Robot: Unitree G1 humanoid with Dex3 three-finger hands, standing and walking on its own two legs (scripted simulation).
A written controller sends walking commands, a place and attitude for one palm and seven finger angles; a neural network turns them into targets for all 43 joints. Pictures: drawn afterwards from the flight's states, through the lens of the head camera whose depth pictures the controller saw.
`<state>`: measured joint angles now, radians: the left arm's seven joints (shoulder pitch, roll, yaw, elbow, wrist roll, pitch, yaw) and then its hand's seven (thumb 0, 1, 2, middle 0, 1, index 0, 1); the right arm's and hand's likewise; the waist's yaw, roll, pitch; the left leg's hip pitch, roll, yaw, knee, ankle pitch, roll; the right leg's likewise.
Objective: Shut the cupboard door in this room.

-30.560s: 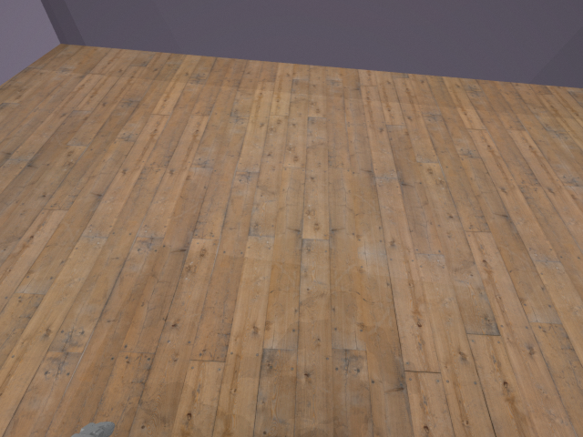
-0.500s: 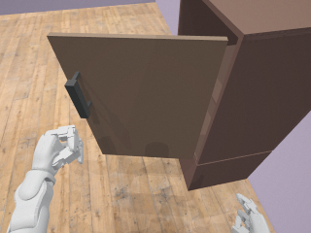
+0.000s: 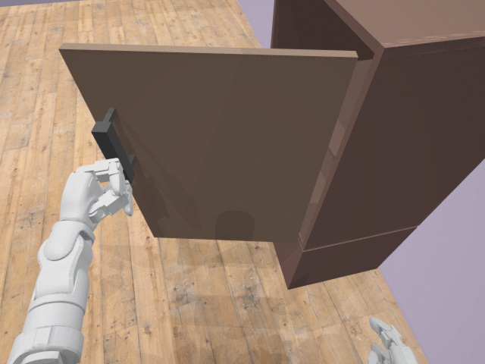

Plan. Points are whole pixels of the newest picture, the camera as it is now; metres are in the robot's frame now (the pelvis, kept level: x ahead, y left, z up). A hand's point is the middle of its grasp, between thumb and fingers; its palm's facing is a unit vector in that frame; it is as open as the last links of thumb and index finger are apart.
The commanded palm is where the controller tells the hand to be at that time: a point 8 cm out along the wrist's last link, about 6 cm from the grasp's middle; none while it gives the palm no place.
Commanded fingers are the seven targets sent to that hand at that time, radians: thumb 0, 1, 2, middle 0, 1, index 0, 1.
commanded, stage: bring the fist close to the handle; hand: left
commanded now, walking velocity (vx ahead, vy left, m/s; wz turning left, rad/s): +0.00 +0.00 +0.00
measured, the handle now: (119, 146) +0.46 +0.25 +0.08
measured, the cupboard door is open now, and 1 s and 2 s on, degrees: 75 72 57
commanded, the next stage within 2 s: push the door shut along its arc in 0.50 s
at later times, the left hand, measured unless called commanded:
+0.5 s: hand (124, 189) +0.36 +0.21 +0.09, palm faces +0.03 -1.00 -0.03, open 3.1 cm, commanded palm +0.34 +0.26 +0.08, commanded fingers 0.00 0.90 0.90 -1.30 -1.50 -1.30 -1.50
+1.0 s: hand (127, 169) +0.40 +0.22 +0.09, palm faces -0.06 -1.00 -0.02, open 3.2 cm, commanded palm +0.39 +0.26 +0.08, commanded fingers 0.00 0.90 0.90 -1.30 -1.50 -1.30 -1.50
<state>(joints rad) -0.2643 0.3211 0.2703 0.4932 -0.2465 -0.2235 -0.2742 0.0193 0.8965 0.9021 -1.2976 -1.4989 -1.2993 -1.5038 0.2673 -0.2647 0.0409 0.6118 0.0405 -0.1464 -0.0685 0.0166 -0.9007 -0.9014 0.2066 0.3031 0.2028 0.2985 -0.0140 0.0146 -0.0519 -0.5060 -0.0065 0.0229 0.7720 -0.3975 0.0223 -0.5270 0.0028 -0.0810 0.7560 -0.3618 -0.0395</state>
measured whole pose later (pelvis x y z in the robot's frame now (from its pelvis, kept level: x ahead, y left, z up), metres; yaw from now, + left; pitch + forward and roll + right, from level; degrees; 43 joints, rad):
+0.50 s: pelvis +0.00 +0.01 +0.00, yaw -1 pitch +8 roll -1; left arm -0.29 0.32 0.28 0.55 -0.23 -0.28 -0.25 0.02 0.90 0.90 -1.30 -1.50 -1.30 -1.50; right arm 0.31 -0.27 0.02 0.62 0.04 -0.10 -0.06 0.02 -0.90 -0.90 0.21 0.30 0.20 0.30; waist -0.03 0.02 -0.06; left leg -0.50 -0.01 0.04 0.76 -0.39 0.03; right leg -0.53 0.00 -0.07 0.73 -0.34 -0.03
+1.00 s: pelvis -0.01 +0.00 +0.00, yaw +0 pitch +10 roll -1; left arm -0.56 0.42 0.30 0.87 -0.24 -0.30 -0.39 0.03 0.90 0.91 -1.30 -1.50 -1.31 -1.50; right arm 0.30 -0.29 0.04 0.63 0.05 -0.08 -0.07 0.01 -0.90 -0.90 0.21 0.30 0.20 0.30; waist -0.05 0.01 -0.06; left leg -0.57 -0.01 0.02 0.79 -0.39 0.03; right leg -0.58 0.00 -0.08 0.76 -0.35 -0.04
